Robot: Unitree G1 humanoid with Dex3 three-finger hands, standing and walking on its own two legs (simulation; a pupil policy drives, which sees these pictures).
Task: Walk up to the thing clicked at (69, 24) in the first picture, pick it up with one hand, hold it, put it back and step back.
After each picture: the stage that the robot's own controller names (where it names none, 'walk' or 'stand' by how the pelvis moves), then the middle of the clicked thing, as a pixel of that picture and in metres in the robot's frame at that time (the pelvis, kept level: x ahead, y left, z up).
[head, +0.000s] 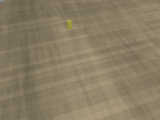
stand; (69, 24) +1.86 +0.20 -0.72
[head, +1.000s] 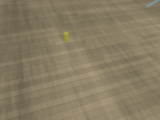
walk; (66, 37) +1.71 +0.16 -0.71
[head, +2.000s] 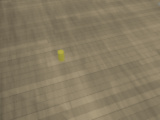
walk; (61, 55) +1.14 +0.18 -0.71
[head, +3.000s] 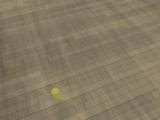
walk; (56, 94) +0.71 +0.23 -0.70
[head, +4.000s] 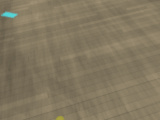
walk; out of the picture +0.51 +0.25 -0.70
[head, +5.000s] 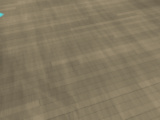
stand; out of the picture +0.44 +0.21 -0.71
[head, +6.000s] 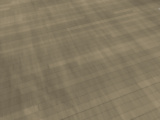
stand; out of the picture +0.38 +0.21 -0.72
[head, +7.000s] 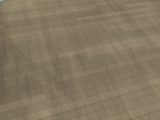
stand; out of the picture +0.39 +0.10 -0.71
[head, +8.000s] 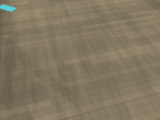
stand; out of the picture +0.40 +0.11 -0.72
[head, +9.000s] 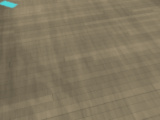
stand; out of the picture +0.42 +0.11 -0.72
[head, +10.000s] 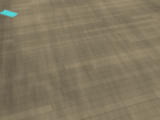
stand; out of the picture +0.38 +0.12 -0.72
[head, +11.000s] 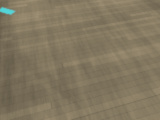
stand; out of the picture +0.39 +0.12 -0.72
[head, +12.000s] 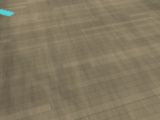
stand; out of the picture +0.38 +0.13 -0.73
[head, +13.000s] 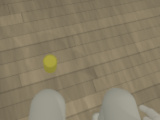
go down; (50, 64) +0.47 +0.13 -0.36
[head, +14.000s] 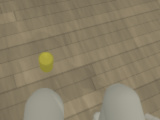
approach; (46, 62) +0.48 +0.13 -0.31
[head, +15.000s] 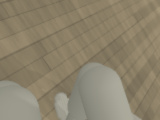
close in; out of the picture +0.49 +0.18 -0.23
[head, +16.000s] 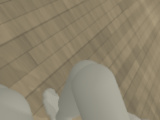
close; out of the picture +0.48 +0.20 -0.24
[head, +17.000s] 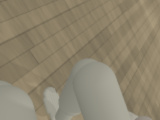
lift; out of the picture +0.45 +0.18 -0.24
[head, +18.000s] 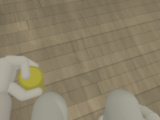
lift; (32, 82) +0.34 +0.18 -0.07
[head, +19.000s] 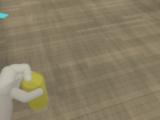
hold; (36, 91) +0.33 +0.16 +0.05
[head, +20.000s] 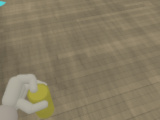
hold; (42, 101) +0.31 +0.15 +0.00
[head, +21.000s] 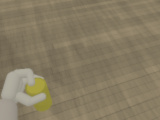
crouch; (39, 95) +0.34 +0.15 -0.03
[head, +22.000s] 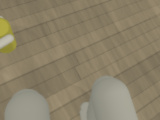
lower; (2, 36) +0.50 +0.18 -0.10
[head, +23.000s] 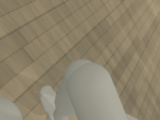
lower; out of the picture +0.48 +0.24 -0.24
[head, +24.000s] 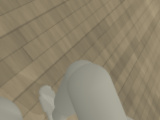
lower; out of the picture +0.48 +0.24 -0.25
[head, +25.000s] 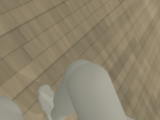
lower; out of the picture +0.48 +0.23 -0.26
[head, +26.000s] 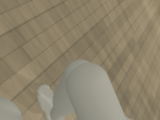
lower; out of the picture +0.48 +0.22 -0.26
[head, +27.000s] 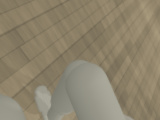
open; out of the picture +0.47 +0.20 -0.27
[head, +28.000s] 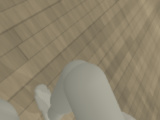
withdraw; out of the picture +0.47 +0.20 -0.27
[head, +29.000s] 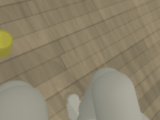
stand; (1, 44) +0.47 +0.17 -0.25
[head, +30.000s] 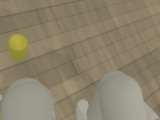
withdraw; (17, 47) +0.47 +0.16 -0.25
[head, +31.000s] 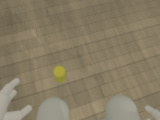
walk; (59, 74) +0.47 +0.12 -0.41
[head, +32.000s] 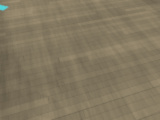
stand; out of the picture +0.40 +0.11 -0.66
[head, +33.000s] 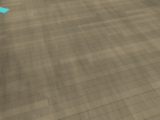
stand; out of the picture +0.40 +0.11 -0.67
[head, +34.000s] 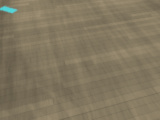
stand; out of the picture +0.41 +0.10 -0.70
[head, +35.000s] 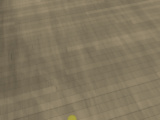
walk; out of the picture +0.43 +0.09 -0.71
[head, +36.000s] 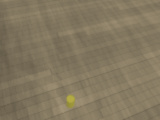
walk; (70, 101) +0.53 +0.06 -0.71
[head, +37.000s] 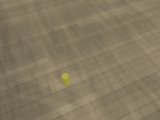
walk; (65, 79) +0.78 +0.21 -0.69
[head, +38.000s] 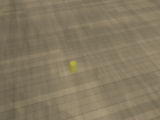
stand; (73, 67) +1.07 +0.12 -0.70
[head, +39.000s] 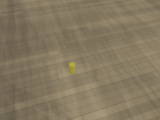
stand; (72, 68) +1.06 +0.11 -0.72
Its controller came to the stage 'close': yes
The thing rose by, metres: 0.72
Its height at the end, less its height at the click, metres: +0.00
